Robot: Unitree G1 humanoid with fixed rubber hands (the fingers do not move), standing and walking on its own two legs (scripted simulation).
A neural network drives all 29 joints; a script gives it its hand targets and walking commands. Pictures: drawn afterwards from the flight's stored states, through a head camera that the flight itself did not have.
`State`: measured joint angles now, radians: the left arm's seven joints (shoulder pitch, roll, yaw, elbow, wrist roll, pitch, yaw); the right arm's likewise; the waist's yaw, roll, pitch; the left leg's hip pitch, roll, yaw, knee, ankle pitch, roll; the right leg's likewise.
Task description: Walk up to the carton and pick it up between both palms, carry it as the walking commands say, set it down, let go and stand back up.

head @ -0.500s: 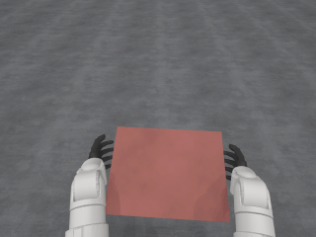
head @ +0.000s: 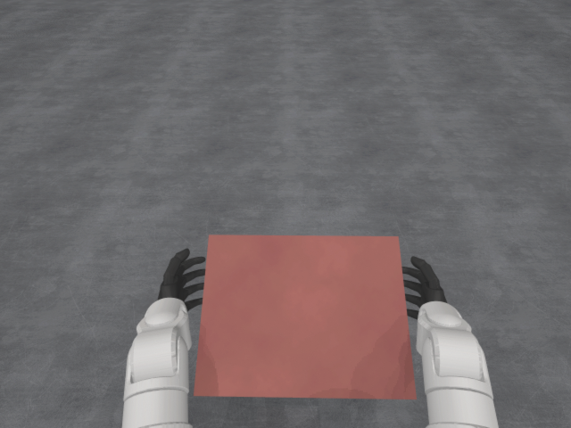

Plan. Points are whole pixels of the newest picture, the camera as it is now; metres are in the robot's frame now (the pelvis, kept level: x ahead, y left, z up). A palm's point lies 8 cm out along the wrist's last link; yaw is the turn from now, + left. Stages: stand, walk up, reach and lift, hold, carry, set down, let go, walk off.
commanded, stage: carry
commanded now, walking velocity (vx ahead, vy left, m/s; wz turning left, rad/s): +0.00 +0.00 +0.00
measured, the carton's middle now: (300, 317) +0.31 +0.00 -0.09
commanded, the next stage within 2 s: none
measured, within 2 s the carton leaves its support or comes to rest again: neither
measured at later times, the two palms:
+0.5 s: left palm (193, 291) +0.29 +0.16 +0.03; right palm (450, 302) +0.28 -0.21 +0.04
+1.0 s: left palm (196, 279) +0.31 +0.15 +0.04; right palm (447, 288) +0.30 -0.21 +0.04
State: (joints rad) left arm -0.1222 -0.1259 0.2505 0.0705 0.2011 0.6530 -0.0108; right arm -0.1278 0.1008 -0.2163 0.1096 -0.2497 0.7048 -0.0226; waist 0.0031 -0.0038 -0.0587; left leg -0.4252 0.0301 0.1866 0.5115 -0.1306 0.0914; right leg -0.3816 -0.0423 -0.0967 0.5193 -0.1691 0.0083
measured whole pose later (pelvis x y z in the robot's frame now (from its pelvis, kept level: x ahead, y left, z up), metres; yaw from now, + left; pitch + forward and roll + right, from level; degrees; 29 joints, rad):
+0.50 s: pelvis +0.01 -0.02 +0.00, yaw -1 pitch +2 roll -1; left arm -0.12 -0.12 0.24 0.05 0.22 0.69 0.00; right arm -0.13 0.08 -0.20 0.12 -0.23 0.74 -0.02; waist -0.02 -0.02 -0.09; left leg -0.42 0.05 0.16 0.54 -0.16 0.06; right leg -0.36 -0.01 -0.10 0.52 -0.19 -0.02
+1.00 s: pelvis +0.03 -0.02 +0.00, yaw -1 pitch +2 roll -1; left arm -0.12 -0.13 0.24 0.02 0.21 0.71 -0.01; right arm -0.13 0.10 -0.21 0.08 -0.25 0.76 -0.02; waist 0.00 -0.02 -0.09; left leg -0.39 0.06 0.16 0.54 -0.19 0.05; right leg -0.34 0.00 -0.10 0.51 -0.22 -0.02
